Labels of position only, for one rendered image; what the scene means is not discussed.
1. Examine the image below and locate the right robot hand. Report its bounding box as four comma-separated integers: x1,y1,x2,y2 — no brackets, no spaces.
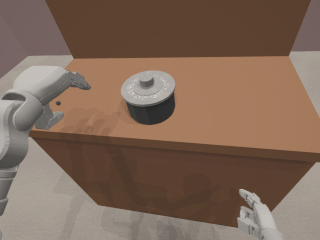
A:
237,189,278,239

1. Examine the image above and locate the lid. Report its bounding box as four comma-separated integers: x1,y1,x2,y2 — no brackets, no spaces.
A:
121,70,176,107

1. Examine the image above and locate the table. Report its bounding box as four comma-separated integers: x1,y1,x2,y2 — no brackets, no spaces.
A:
28,0,320,228

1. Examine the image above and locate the knob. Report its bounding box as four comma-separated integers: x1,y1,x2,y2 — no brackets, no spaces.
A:
139,73,154,87

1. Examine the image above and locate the robot left forearm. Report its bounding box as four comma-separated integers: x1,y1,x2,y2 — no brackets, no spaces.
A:
0,89,44,216

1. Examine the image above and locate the robot right forearm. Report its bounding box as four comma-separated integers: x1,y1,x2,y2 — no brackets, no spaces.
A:
259,228,286,240

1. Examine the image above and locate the left robot hand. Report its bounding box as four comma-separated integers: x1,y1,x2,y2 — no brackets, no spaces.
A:
12,65,91,130

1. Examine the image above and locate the pot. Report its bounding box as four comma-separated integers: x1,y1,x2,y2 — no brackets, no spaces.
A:
126,92,175,125

